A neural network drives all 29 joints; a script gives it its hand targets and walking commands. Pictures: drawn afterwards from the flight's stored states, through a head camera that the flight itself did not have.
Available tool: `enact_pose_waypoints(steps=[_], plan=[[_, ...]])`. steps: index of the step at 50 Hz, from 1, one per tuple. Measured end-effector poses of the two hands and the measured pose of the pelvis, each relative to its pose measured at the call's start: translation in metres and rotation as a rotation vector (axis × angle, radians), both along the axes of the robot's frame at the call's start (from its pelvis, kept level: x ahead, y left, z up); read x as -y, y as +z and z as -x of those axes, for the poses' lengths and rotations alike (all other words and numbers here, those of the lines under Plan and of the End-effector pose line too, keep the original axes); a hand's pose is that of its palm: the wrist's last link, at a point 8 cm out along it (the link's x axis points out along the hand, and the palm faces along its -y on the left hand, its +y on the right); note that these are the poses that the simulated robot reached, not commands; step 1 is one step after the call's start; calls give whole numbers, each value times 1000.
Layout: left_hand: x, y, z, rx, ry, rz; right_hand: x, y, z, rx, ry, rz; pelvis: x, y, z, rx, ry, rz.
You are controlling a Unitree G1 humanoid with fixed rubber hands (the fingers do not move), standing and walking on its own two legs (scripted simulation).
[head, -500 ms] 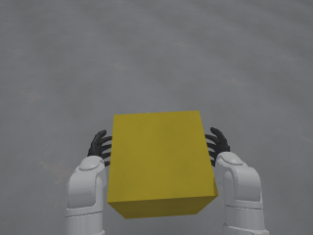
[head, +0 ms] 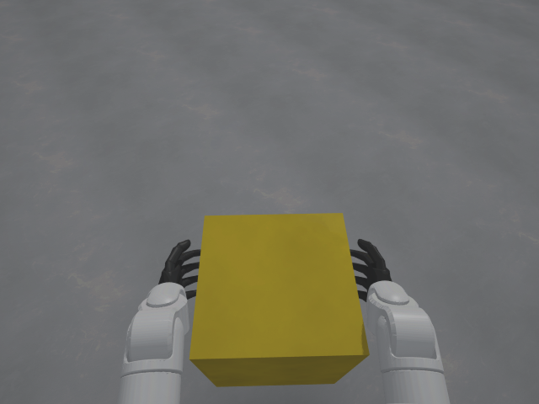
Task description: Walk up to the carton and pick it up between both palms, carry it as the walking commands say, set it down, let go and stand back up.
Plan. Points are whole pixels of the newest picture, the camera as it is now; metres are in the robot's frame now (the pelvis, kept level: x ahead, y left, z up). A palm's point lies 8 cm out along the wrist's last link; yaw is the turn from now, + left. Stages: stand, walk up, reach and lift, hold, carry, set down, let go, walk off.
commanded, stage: hold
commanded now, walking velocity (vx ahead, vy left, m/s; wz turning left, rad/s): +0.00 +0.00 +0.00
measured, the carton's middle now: (274, 306) +0.27 -0.01 -0.05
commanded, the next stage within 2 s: set down in 0.66 s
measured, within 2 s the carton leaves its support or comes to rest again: neither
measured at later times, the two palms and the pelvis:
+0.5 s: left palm (168, 295) +0.26 +0.15 +0.04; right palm (379, 292) +0.25 -0.15 +0.04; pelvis -0.01 +0.00 +0.00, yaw +1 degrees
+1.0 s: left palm (168, 299) +0.26 +0.15 +0.01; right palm (368, 285) +0.27 -0.15 +0.02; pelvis +0.00 +0.00 +0.00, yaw +1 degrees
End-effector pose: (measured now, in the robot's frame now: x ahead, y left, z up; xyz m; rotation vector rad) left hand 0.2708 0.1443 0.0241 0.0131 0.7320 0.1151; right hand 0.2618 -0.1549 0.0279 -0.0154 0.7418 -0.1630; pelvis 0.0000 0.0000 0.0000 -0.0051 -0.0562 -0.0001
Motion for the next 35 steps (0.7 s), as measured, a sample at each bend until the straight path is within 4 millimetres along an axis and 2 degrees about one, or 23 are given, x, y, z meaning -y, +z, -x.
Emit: enact_pose_waypoints(steps=[3, 13, 21, 35], plan=[[1, 1, 1, 20, -5, -3, 0, -3, 6, 18, 3, 9, 0, 0, 1, 18, 0, 1], [-2, 17, 7, 101, 4, -9, -2, 13, 7, 99, 14, 9, 1, 0, 7, 66, 9, 4], [-2, 15, 13, 90, 17, -11, -2, 10, 9, 90, 26, 4, 3, 0, 9, 80, 17, 4], [-4, 11, 11, 77, 19, -11, -4, 7, 6, 77, 27, 4, 3, 0, 7, 78, 18, 6]])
